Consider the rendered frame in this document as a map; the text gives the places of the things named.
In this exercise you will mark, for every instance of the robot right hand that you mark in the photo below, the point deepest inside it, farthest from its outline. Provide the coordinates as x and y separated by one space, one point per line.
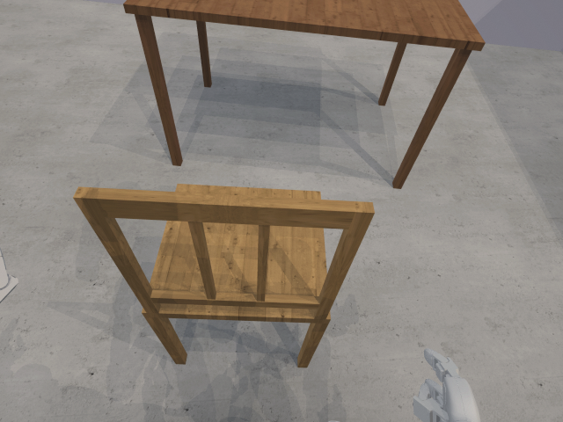
453 401

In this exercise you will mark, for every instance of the chair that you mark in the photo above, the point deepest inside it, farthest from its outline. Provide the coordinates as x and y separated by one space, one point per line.
232 253

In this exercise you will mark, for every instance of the table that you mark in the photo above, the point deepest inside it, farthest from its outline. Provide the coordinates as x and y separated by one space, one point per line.
438 23

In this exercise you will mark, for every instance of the robot left hand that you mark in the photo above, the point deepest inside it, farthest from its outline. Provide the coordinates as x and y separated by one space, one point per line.
7 282

